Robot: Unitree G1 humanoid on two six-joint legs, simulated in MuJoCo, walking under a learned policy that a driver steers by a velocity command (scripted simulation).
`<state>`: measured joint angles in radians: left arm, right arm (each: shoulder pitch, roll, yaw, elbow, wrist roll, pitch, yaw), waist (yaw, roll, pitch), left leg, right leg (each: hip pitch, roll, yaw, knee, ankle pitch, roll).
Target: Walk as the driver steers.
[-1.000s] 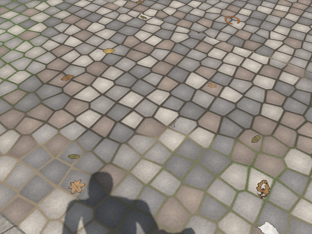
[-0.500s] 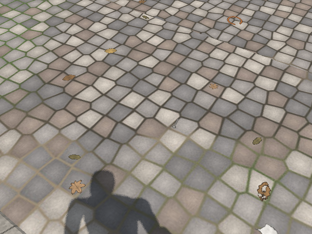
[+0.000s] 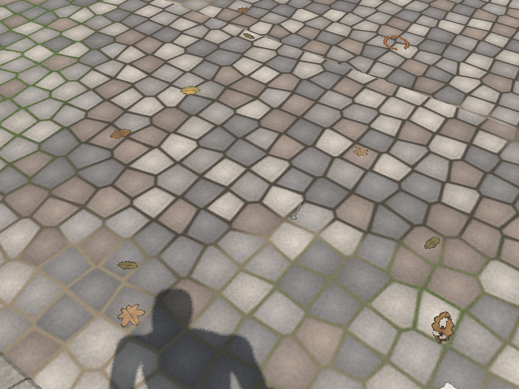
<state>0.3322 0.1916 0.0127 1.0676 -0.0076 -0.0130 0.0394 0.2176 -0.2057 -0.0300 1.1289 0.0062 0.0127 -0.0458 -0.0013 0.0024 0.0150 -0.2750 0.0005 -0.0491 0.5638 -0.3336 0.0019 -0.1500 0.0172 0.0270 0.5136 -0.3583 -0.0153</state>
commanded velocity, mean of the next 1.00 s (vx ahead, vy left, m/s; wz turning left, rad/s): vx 0.42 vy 0.00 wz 0.12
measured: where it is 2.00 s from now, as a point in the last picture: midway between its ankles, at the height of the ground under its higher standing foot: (204, 227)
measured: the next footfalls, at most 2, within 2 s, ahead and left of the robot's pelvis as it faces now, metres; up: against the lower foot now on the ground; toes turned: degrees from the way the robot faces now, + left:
right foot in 0.62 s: +0.44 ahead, -0.11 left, +0.00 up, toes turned -3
left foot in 1.18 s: +0.73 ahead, +0.15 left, +0.00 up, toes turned +18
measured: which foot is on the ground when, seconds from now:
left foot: down 0.00-0.64, up 0.66-1.00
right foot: down 0.00-0.16, up 0.18-0.60, down 0.62-1.00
